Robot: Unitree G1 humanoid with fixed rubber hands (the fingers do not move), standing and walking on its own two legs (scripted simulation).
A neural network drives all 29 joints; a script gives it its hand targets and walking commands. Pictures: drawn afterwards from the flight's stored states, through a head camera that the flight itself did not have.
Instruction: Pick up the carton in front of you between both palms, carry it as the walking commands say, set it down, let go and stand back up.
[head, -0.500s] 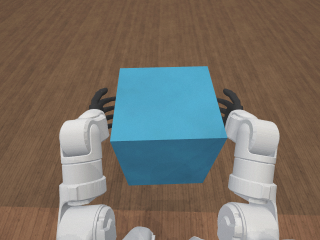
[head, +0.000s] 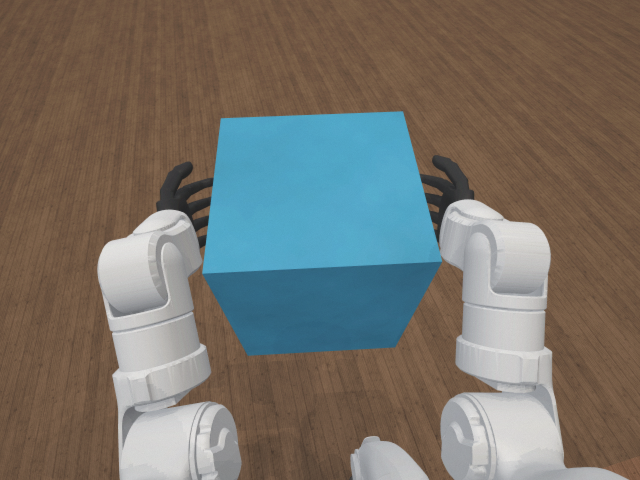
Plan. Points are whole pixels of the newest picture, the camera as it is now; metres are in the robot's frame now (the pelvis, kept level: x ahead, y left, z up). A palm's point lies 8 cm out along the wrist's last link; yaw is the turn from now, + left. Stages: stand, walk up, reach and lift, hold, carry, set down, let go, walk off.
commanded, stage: carry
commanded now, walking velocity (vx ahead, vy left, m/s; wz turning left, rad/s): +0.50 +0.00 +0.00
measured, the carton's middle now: (317, 245) +0.38 -0.04 +0.08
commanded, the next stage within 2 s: none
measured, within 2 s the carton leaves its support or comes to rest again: neither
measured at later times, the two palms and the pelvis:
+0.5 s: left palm (173, 75) +0.70 +0.15 +0.16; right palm (357, 61) +0.70 -0.15 +0.16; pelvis +0.35 -0.01 +0.00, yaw +0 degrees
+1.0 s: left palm (198, 39) +0.95 +0.13 +0.10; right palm (337, 27) +0.95 -0.17 +0.11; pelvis +0.70 -0.02 +0.00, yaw +0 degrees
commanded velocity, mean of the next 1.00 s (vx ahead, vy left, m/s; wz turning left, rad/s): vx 0.50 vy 0.00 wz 0.00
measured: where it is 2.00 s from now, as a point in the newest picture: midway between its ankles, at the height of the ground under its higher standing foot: (283, 198)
